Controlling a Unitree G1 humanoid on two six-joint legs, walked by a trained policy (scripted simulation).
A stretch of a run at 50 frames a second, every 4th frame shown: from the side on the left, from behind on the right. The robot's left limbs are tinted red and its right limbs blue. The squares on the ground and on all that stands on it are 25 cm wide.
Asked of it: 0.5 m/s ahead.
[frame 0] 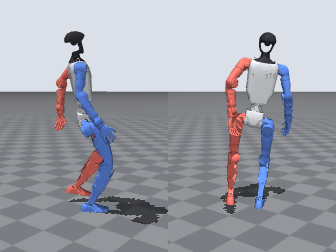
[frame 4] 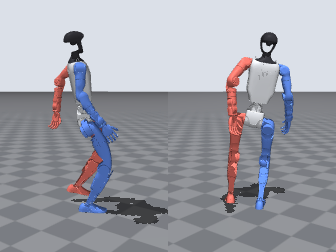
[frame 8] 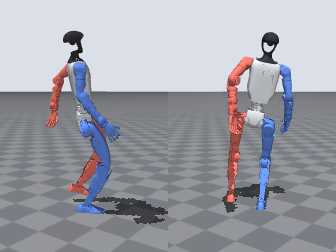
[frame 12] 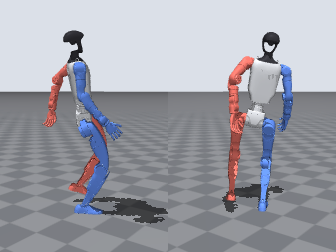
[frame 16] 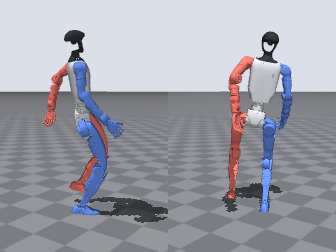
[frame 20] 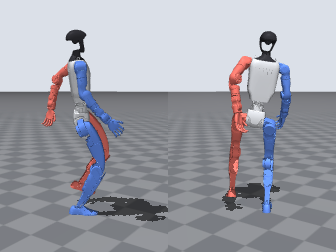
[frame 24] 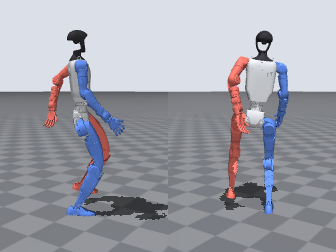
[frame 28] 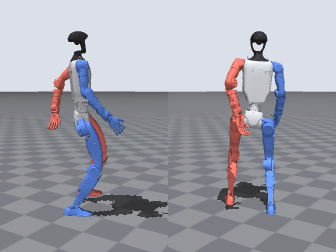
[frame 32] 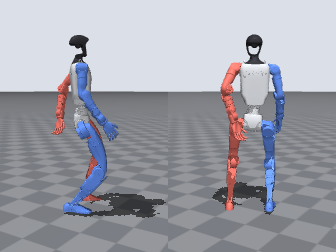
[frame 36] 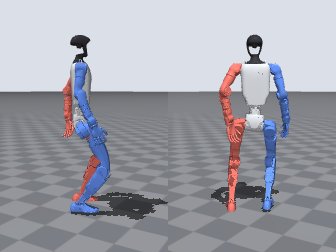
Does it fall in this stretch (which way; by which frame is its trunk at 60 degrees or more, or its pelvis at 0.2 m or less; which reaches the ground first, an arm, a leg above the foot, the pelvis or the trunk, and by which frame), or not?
no
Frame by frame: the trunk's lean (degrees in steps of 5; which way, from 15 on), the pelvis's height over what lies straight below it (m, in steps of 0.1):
0: 15 backward and to its right, 0.8
4: 15 backward and to its right, 0.8
8: 15 backward and to its right, 0.8
12: 15 backward and to its right, 0.8
16: 10, 0.8
20: 10, 0.8
24: 5, 0.8
28: 5, 0.8
32: 5, 0.7
36: 0, 0.7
